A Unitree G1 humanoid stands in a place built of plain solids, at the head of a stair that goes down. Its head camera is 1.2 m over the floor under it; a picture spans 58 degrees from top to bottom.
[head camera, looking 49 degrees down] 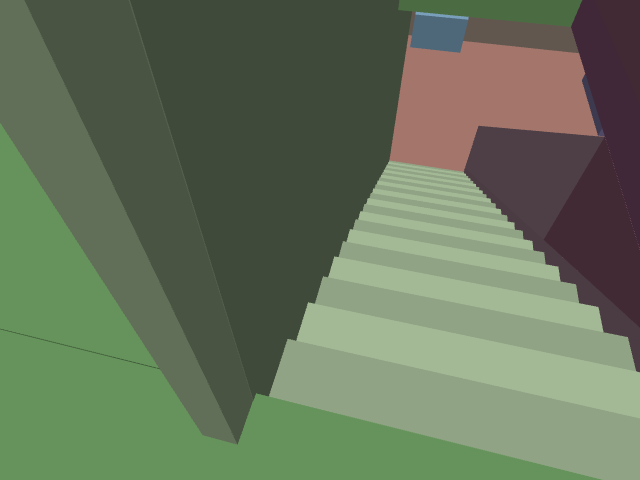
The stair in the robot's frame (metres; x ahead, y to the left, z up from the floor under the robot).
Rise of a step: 0.17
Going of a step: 0.27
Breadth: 1.39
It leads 14 degrees to the right of straight ahead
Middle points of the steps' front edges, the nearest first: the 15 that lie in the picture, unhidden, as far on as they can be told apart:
0.31 -0.49 0.00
0.57 -0.56 -0.17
0.83 -0.62 -0.35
1.10 -0.69 -0.52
1.36 -0.75 -0.69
1.62 -0.82 -0.87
1.89 -0.88 -1.04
2.15 -0.95 -1.22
2.41 -1.01 -1.39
2.68 -1.08 -1.57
2.94 -1.14 -1.74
3.20 -1.21 -1.91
3.47 -1.27 -2.09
3.73 -1.34 -2.26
3.99 -1.40 -2.44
